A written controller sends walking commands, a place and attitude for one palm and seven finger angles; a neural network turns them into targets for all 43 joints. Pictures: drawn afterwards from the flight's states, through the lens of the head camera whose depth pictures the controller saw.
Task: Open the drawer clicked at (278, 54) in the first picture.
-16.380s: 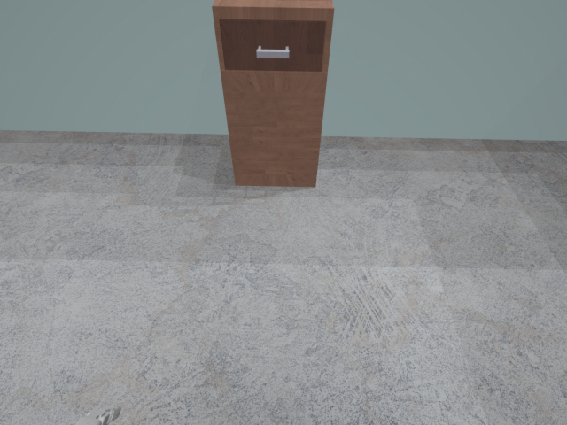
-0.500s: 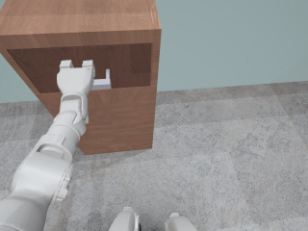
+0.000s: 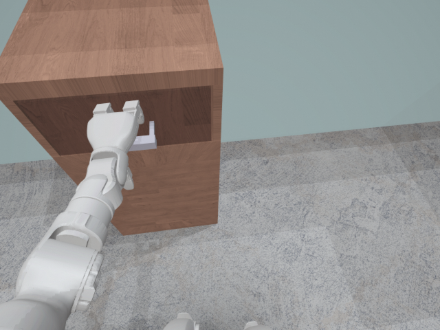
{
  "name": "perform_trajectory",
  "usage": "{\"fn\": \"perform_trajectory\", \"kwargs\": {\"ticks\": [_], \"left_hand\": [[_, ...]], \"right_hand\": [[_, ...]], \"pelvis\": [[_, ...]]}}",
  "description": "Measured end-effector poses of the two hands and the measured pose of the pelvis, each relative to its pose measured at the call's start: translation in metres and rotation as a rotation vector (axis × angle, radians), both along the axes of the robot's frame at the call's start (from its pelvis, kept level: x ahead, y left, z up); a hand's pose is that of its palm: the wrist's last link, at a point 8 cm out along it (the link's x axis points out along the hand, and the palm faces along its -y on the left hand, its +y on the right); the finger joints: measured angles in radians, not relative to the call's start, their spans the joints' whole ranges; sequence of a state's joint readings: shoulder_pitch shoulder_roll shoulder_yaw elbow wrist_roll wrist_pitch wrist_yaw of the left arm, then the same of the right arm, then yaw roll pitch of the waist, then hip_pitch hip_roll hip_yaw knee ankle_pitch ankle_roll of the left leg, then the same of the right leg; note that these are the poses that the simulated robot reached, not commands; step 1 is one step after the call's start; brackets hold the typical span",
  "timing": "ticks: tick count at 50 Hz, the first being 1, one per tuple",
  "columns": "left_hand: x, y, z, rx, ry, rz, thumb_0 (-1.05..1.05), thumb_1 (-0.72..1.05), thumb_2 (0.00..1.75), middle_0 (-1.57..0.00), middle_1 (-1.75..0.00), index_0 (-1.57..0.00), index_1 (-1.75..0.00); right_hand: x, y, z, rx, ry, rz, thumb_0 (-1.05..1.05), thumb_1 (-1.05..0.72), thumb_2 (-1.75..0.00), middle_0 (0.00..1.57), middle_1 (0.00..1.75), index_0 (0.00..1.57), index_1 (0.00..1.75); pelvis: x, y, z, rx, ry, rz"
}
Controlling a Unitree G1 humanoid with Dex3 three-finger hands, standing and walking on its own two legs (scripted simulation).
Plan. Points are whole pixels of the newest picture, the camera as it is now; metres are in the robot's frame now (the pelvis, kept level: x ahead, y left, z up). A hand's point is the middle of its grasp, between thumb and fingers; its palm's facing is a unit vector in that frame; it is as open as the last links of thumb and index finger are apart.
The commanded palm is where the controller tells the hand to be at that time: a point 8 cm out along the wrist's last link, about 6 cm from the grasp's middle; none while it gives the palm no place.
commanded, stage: lift the fingers back up to retry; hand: left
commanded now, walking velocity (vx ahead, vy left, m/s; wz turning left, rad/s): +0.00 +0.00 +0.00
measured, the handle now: (128, 136) +0.52 +0.18 -0.01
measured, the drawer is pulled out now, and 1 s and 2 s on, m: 0.00 0.00 0.00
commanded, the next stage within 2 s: re-aim the fingers above the handle in 0.36 s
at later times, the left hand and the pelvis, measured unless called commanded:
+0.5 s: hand (113, 152) +0.44 +0.19 +0.04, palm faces -0.07 -0.08 -0.99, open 13.8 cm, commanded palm +0.43 +0.18 +0.11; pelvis +0.02 +0.00 +0.02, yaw +1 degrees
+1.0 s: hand (131, 147) +0.45 +0.15 +0.05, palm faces -0.09 -0.09 -0.99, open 13.8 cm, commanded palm +0.43 +0.18 +0.11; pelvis +0.01 -0.01 +0.02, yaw +0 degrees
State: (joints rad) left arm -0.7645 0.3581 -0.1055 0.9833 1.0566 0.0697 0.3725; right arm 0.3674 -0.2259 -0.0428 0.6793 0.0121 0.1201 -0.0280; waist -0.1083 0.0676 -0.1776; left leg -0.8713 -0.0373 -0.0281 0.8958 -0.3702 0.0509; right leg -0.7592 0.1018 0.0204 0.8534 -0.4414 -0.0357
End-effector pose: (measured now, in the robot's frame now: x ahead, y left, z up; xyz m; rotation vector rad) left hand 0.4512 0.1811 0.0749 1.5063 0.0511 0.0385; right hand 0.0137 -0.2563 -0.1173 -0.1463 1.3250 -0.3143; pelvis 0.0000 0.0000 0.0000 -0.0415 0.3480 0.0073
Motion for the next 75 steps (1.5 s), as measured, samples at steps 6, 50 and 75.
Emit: {"fn": "perform_trajectory", "kwargs": {"ticks": [6, 50, 75], "left_hand": [[0.005, 0.002, 0.015, 0.019, -0.017, 0.053, 0.0, -0.49, 0.3, -0.34, -1.21, -0.34, -1.21], [-0.017, -0.022, 0.028, -0.029, 0.079, -0.052, 0.0, -0.49, 0.3, -0.32, -1.2, -0.32, -1.2], [-0.015, -0.044, 0.039, -0.05, -0.026, -0.124, 0.0, -0.49, 0.3, -0.33, -1.2, -0.32, -1.2]], "right_hand": [[0.018, 0.0, 0.003, 0.026, -0.011, -0.002, 0.01, -0.91, -0.9, 0.2, 0.3, 0.2, 0.3], [0.014, -0.012, 0.015, 0.01, -0.028, -0.011, 0.01, -0.91, -0.9, 0.2, 0.3, 0.2, 0.3], [0.068, -0.007, 0.019, 0.0, -0.172, 0.053, 0.01, -0.91, -0.9, 0.2, 0.3, 0.2, 0.3]], "pelvis": [[0.012, 0.0, 0.008, 0.008, -0.017, -0.01], [0.009, -0.009, 0.02, 0.026, -0.093, -0.007], [0.008, -0.005, 0.017, 0.025, -0.088, 0.001]]}}
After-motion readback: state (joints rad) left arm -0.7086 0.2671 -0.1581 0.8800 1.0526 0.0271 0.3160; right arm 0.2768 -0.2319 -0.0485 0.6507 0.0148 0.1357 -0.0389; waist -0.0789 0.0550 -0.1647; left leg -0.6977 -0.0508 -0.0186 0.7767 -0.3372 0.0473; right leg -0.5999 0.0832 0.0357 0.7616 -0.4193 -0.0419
